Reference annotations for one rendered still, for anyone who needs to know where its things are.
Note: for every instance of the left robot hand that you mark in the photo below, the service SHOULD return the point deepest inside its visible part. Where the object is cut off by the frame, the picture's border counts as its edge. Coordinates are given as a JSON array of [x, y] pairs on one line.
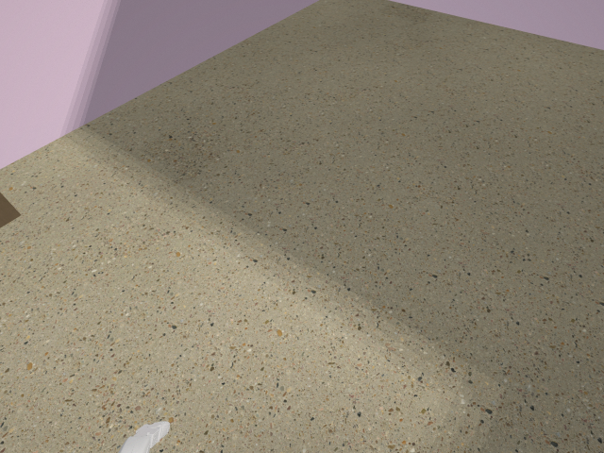
[[145, 438]]

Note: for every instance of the cupboard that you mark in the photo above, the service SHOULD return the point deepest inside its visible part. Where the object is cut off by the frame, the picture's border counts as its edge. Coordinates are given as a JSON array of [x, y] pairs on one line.
[[7, 212]]

